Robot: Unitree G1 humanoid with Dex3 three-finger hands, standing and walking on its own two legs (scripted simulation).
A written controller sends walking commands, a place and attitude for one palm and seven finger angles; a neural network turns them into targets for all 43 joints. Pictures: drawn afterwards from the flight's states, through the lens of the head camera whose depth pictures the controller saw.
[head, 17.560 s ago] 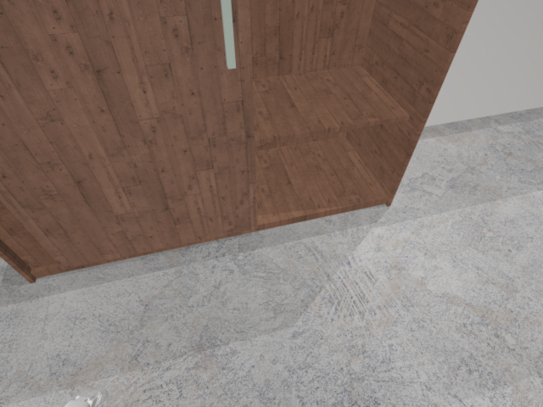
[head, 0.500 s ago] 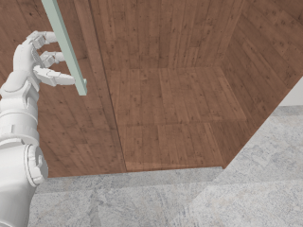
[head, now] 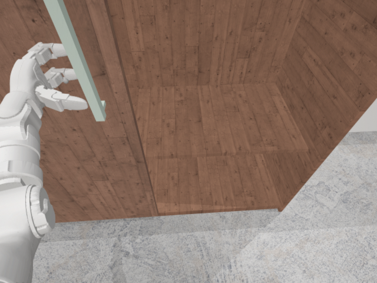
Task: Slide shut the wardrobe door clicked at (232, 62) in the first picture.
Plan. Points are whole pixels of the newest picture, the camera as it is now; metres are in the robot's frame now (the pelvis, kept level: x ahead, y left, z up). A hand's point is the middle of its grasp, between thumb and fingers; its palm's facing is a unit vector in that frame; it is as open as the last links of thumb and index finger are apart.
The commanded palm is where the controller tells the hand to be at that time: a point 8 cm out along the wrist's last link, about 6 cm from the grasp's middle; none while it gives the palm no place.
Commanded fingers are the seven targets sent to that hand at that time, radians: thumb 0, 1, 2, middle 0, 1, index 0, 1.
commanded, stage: move the hooked fingers beside the handle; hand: left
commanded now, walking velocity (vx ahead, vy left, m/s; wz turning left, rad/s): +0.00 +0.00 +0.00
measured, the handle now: (82, 59) +0.51 +0.21 +0.22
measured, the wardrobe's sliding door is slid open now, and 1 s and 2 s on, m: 0.67 0.67 0.67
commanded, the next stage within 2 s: feel for the door with the fingertips in 1.76 s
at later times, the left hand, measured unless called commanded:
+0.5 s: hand (57, 85) +0.45 +0.24 +0.20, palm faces +0.07 -1.00 -0.02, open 13.9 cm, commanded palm +0.43 +0.29 +0.19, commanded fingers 0.00 -0.50 0.30 -0.30 -1.20 -0.30 -1.20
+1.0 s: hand (45, 88) +0.45 +0.26 +0.20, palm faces +0.06 -1.00 -0.02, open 14.0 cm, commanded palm +0.42 +0.31 +0.19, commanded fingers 0.00 -0.50 0.30 -0.30 -1.20 -0.30 -1.20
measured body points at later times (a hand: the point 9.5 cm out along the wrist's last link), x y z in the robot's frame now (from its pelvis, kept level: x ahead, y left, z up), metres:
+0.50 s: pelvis +0.01 -0.01 +0.00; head +0.03 -0.01 +0.45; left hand +0.44 +0.30 +0.20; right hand +0.07 -0.28 -0.11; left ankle +0.00 +0.11 -0.73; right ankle -0.03 -0.12 -0.73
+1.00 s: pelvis +0.00 +0.00 +0.00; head +0.03 +0.00 +0.45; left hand +0.44 +0.32 +0.20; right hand +0.07 -0.27 -0.11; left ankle +0.00 +0.11 -0.73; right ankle -0.03 -0.12 -0.73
